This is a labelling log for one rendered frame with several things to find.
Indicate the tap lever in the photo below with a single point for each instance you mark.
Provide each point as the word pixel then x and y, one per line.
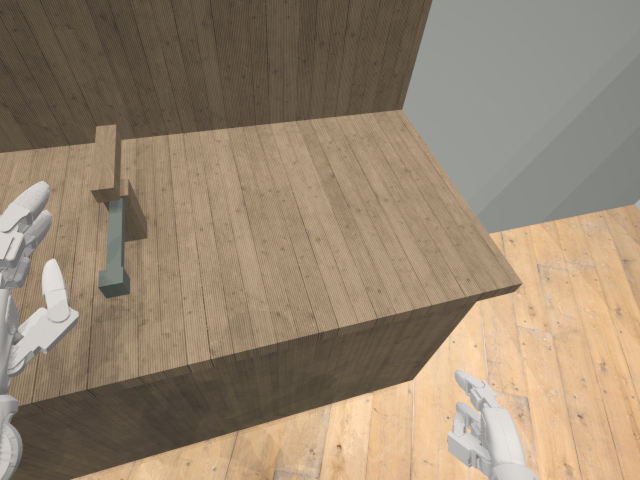
pixel 114 281

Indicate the right robot hand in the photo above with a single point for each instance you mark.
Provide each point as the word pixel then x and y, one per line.
pixel 494 439

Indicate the left robot forearm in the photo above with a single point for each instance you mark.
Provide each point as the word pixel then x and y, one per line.
pixel 11 446

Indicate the counter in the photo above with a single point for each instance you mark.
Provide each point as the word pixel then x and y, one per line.
pixel 291 241

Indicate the left robot hand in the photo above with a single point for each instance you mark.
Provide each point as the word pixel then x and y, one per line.
pixel 23 226

